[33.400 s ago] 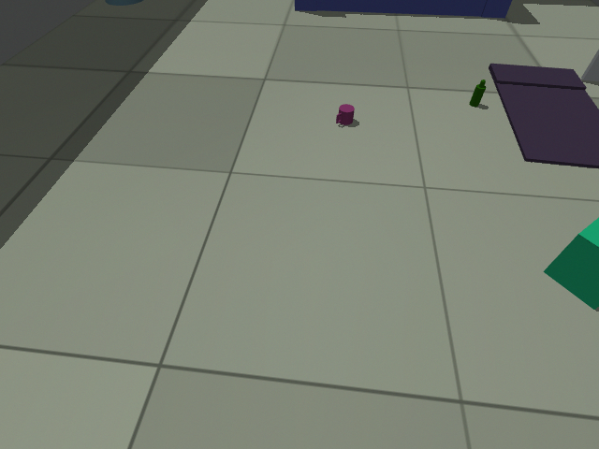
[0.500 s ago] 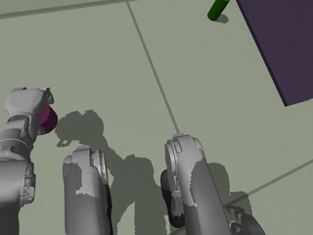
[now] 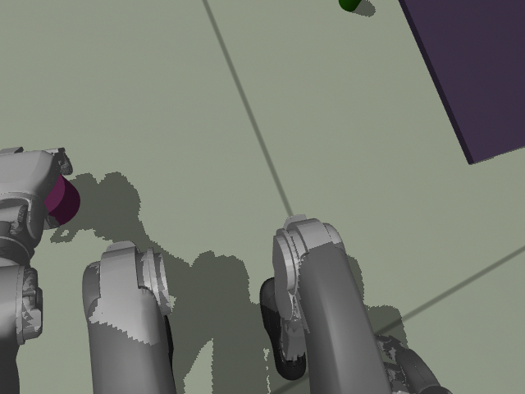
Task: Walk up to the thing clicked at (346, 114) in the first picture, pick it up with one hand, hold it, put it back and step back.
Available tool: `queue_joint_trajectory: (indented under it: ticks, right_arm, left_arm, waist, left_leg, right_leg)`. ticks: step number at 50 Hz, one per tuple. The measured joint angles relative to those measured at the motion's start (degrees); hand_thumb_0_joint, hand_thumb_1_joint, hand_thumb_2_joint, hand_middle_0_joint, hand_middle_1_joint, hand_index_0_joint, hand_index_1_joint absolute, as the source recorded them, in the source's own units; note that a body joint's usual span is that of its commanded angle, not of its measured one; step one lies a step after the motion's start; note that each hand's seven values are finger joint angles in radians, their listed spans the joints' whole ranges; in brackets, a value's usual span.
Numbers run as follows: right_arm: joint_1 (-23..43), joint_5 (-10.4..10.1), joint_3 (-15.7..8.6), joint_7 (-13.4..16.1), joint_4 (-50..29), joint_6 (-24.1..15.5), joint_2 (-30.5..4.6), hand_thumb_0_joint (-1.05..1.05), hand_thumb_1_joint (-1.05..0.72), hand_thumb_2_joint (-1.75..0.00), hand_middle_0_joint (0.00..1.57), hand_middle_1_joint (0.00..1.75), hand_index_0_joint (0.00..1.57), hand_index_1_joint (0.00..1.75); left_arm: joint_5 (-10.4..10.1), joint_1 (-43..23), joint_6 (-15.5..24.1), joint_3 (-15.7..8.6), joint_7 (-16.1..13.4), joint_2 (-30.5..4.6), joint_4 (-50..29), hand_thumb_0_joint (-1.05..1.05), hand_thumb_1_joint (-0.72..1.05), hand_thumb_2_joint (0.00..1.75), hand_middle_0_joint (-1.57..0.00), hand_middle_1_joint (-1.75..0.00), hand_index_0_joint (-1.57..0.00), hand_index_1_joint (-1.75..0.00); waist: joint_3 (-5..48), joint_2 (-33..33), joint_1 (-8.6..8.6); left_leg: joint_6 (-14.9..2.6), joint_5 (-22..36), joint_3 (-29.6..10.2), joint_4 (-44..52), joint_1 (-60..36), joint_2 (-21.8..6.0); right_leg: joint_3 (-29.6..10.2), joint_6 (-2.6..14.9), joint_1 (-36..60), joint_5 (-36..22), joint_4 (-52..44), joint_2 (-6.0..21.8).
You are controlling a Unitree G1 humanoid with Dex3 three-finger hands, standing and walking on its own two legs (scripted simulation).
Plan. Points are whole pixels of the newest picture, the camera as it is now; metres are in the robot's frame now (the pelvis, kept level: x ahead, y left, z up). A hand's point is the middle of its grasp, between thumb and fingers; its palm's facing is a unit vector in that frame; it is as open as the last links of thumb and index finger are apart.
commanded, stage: rest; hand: left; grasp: from above
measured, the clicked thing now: (35, 205) +0.41 +0.32 -0.23
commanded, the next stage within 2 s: open in 0.54 s
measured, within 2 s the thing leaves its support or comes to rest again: rests again in 1.98 s
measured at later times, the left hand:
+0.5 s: hand (51, 196) +0.42 +0.29 -0.23, palm faces -0.47 -0.12 -0.88, open 10.6 cm
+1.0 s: hand (52, 196) +0.42 +0.29 -0.24, palm faces -0.46 -0.12 -0.88, open 12.1 cm
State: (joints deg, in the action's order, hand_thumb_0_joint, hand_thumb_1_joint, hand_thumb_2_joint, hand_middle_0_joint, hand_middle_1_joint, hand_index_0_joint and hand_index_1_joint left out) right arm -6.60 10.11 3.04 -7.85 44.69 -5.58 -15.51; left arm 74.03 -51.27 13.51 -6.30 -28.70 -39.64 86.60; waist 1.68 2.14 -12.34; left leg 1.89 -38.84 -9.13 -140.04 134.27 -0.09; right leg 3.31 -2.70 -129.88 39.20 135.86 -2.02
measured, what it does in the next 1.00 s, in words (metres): stands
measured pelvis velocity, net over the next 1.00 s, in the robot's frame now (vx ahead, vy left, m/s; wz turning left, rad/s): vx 0.00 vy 0.01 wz -0.06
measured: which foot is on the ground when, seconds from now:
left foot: down 0.00-1.00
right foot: down 0.00-1.00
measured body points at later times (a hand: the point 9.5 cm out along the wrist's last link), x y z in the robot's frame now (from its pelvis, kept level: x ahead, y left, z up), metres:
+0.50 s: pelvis +0.01 +0.00 -0.02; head +0.26 +0.08 +0.35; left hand +0.44 +0.30 -0.18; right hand +0.07 -0.27 -0.12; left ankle +0.08 +0.13 -0.28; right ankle +0.10 -0.13 -0.28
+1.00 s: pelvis +0.00 +0.01 -0.02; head +0.25 +0.09 +0.34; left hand +0.44 +0.30 -0.19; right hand +0.05 -0.26 -0.11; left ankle +0.08 +0.13 -0.28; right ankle +0.10 -0.13 -0.28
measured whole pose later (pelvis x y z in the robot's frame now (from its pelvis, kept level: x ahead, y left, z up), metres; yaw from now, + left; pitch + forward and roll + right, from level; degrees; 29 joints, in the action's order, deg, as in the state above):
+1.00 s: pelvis +0.00 +0.01 -0.02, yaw -4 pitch +29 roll -10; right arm -5.6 15.9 8.2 -13.9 45.1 -10.8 -17.4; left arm 75.8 -53.7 15.1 -8.7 -36.8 -47.2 98.8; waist -2.8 4.4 -16.2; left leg 1.8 -40.9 -12.8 -146.7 135.5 -0.3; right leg 6.0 -3.7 -130.2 39.5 139.5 -3.6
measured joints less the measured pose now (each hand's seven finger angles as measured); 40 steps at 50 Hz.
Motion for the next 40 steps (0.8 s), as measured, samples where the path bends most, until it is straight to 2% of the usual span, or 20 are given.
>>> queue_joint_trajectory:
  ticks: [4, 11, 16, 21, 35, 40]
  right_arm:
    - [0.24, 0.53, 0.26, -0.47, 0.39, -0.03, 0.08, 0.00, -0.92, -0.90, 0.20, 0.30, 0.20, 0.30]
    - [0.93, 1.62, 1.32, -1.69, 0.51, -0.94, 0.18, 0.00, -0.91, -0.89, 0.20, 0.30, 0.20, 0.30]
    - [1.14, 2.37, 2.23, -2.61, 0.48, -1.68, 0.01, 0.00, -0.91, -0.89, 0.20, 0.30, 0.20, 0.30]
    - [0.93, 3.06, 2.64, -3.46, 0.43, -1.96, -0.38, 0.00, -0.91, -0.89, 0.20, 0.30, 0.20, 0.30]
    - [2.06, 4.74, 4.13, -4.85, 0.00, -3.71, -1.30, 0.00, -0.91, -0.89, 0.20, 0.30, 0.20, 0.30]
    - [1.98, 5.16, 4.65, -5.16, -0.06, -4.20, -1.67, 0.00, -0.91, -0.89, 0.20, 0.30, 0.20, 0.30]
  left_arm:
    - [0.31, 0.01, -0.46, -0.20, -1.57, -0.38, 0.69, -0.01, -0.18, 0.67, -0.45, -0.81, -0.65, -0.80]
    - [-0.53, -1.17, -1.32, -0.58, -2.55, -1.50, 3.68, -0.01, -0.18, 0.66, -0.45, -0.81, -0.65, -0.80]
    - [-0.75, -1.20, -0.67, -1.36, -2.81, -2.39, 4.39, -0.01, -0.18, 0.66, -0.45, -0.81, -0.65, -0.80]
    - [0.01, -0.20, 0.49, -2.96, -3.99, -2.97, 3.98, 0.00, -0.20, 0.69, -0.45, -0.82, -0.66, -0.81]
    - [1.22, -3.17, 1.67, -1.74, -7.20, -5.84, 11.86, 0.00, -0.21, 0.71, -0.45, -0.83, -0.65, -0.83]
    - [1.41, -3.07, 1.66, -2.35, -7.70, -6.74, 13.12, 0.00, -0.21, 0.74, -0.40, -0.88, -0.59, -0.89]
  waist:
    - [-0.16, 0.12, -0.28]
    - [-1.49, 0.34, -1.02]
    - [-2.65, 0.69, -1.52]
    - [-3.09, 0.72, -1.53]
    - [-3.63, 1.48, -2.74]
    - [-3.98, 1.80, -3.28]
  left_leg:
    - [-0.01, -0.52, -0.23, -0.96, 0.60, -0.05]
    - [-0.09, -1.24, -0.79, -2.32, 1.15, -0.23]
    - [-0.07, -1.82, -1.41, -3.46, 1.43, -0.28]
    - [-0.03, -2.42, -1.88, -4.45, 1.48, -0.25]
    - [0.09, -2.32, -2.95, -5.83, 1.13, -0.32]
    - [0.08, -2.11, -3.35, -6.22, 0.98, -0.35]
  right_leg:
    - [0.11, -0.22, -0.60, 0.35, 0.78, -0.16]
    - [0.48, -0.45, -1.06, 0.68, 1.62, -0.52]
    - [0.93, -0.62, -1.18, 0.97, 2.28, -0.75]
    - [1.26, -0.69, -1.05, 1.42, 2.91, -0.87]
    - [2.04, -0.85, -0.73, 0.73, 3.63, -1.33]
    - [2.34, -0.93, -0.51, 0.30, 3.70, -1.52]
